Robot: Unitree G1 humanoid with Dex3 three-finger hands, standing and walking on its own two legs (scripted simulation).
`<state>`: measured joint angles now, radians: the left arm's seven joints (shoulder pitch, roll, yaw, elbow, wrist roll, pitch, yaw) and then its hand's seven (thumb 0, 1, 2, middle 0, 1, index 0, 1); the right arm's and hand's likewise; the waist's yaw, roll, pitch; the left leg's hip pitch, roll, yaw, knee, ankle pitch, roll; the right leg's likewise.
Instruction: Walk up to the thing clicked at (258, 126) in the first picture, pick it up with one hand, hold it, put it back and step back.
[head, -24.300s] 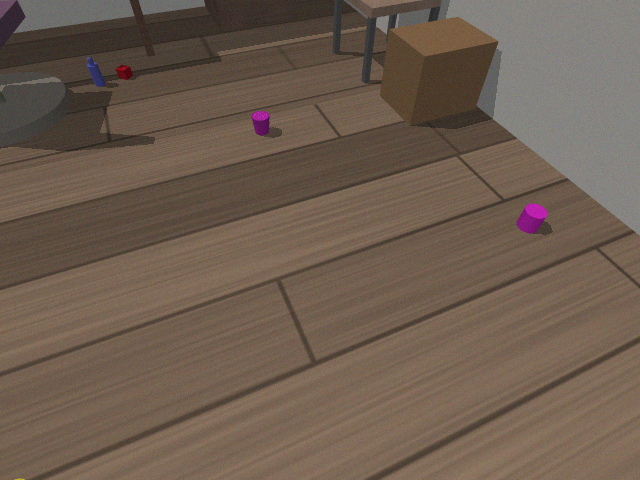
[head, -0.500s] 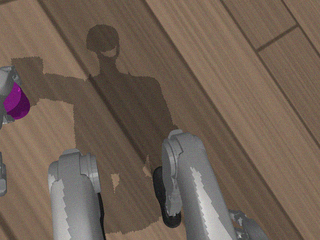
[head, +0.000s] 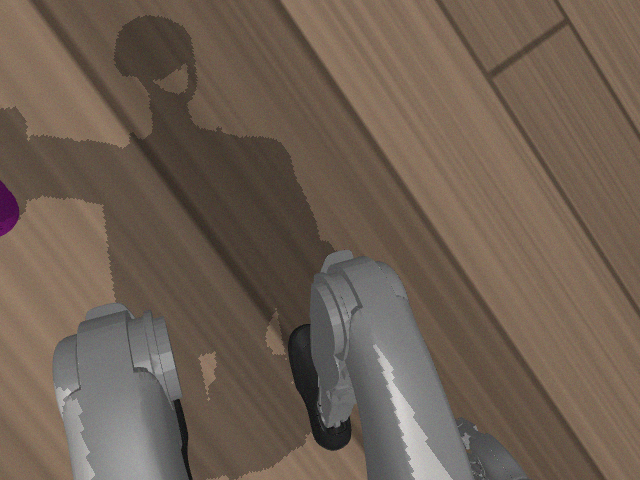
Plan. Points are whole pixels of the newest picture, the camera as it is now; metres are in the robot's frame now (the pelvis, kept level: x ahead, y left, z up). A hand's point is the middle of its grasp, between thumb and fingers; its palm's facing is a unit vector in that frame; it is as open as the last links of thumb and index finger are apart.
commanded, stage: rest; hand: left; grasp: from above
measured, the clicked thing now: out of the picture +0.46 +0.32 -0.24
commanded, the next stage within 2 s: open in 0.64 s
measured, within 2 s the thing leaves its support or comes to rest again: neither
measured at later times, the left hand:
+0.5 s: hand out of the picture +0.45 +0.32 -0.22, palm faces -0.45 -0.11 -0.88, open 11.2 cm
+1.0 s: hand out of the picture +0.45 +0.31 -0.23, palm faces -0.47 -0.10 -0.87, open 12.1 cm
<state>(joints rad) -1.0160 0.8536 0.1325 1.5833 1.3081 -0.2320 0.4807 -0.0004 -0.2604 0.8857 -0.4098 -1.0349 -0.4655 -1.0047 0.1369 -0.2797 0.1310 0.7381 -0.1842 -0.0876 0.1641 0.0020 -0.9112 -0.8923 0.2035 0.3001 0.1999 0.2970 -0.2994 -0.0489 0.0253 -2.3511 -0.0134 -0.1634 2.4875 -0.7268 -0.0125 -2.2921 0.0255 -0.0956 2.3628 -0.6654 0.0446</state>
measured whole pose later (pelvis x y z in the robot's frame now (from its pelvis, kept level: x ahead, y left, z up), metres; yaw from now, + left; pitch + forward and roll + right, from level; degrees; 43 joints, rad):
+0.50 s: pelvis -0.01 +0.00 -0.01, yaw -3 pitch +30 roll -12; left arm -1.05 0.96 0.14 1.71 1.34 -0.26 0.55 0.00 -0.27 0.90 -0.41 -1.04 -0.47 -1.01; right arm 0.13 -0.32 0.20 0.71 -0.24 -0.13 0.18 0.00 -0.90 -0.89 0.20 0.30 0.20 0.30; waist -0.35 -0.09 0.08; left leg -2.36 -0.01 -0.21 2.54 -0.72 -0.01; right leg -2.28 0.04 -0.13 2.38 -0.64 0.05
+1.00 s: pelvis -0.01 +0.00 -0.01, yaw -3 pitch +28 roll -13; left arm -1.08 1.01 0.08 1.80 1.32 -0.28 0.58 0.00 -0.34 0.94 -0.26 -1.12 -0.31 -1.08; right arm 0.12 -0.33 0.29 0.68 -0.26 -0.19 0.21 0.00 -0.91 -0.89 0.20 0.30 0.20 0.30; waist -0.37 -0.11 0.12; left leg -2.34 -0.01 -0.23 2.55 -0.72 -0.01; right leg -2.26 0.05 -0.15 2.37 -0.62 0.06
